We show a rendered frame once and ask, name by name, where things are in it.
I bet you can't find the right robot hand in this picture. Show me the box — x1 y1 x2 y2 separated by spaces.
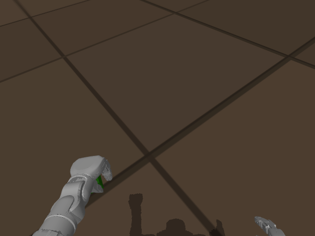
254 216 285 236

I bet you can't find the cube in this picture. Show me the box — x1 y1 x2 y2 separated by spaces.
91 176 104 194

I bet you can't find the left robot arm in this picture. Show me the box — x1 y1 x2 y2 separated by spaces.
32 174 94 236

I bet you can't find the left robot hand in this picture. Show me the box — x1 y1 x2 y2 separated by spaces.
70 155 112 193

